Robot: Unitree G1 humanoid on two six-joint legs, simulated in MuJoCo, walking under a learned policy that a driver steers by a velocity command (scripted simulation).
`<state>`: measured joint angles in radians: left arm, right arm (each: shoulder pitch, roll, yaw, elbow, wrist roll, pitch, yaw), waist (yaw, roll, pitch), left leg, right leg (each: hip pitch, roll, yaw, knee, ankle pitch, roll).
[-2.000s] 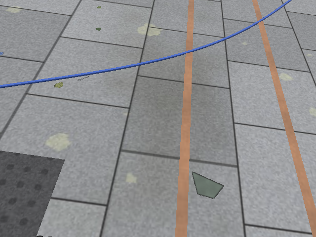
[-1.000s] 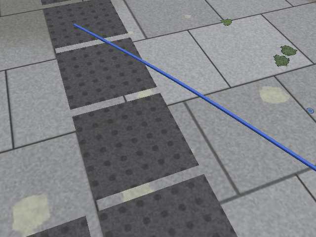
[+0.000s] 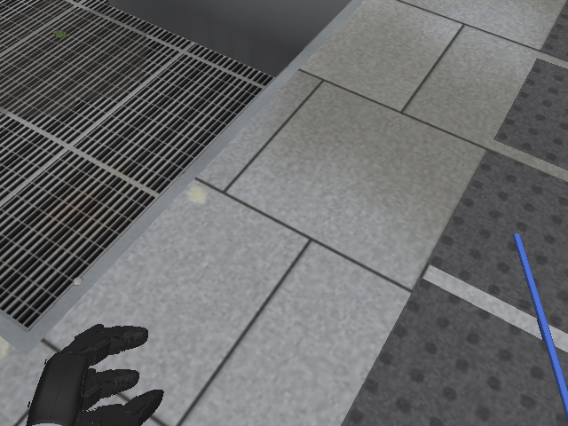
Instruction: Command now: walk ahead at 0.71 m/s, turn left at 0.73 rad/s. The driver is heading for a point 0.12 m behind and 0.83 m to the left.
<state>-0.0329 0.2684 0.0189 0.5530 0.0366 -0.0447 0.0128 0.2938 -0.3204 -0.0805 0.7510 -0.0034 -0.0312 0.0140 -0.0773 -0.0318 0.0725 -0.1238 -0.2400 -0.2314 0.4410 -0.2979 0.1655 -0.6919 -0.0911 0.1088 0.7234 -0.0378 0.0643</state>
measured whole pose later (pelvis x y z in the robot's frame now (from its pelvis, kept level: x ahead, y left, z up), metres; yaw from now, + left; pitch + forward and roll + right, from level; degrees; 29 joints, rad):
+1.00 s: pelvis +0.42 -0.07 +0.00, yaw +31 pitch +3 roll +1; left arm 0.26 0.29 0.06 0.70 0.02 -0.03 0.02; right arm 0.21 -0.30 -0.09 0.59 0.01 0.02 -0.01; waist 0.01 0.01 -0.05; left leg -0.63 -0.13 -0.15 1.03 -0.33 0.03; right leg -0.31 0.00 0.05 0.56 -0.30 0.00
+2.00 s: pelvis +0.66 +0.44 -0.01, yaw +90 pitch -3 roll -3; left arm 0.36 0.30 0.06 0.76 -0.04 -0.08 0.06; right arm 0.01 -0.35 -0.08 0.49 0.06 0.08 -0.01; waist 0.09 -0.03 0.13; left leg -1.03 0.08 -0.07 1.71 -0.36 -0.03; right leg 0.01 -0.06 -0.20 0.44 -0.37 0.04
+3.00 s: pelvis +0.49 +0.74 +0.00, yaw +148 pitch -1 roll -1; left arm 0.32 0.32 0.06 0.67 0.02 -0.05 0.02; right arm 0.28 -0.31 -0.06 0.59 -0.02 0.03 0.06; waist 0.02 -0.05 -0.03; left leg -0.46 0.08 0.07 0.93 -0.42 0.03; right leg -0.11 -0.14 -0.11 0.43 -0.30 0.07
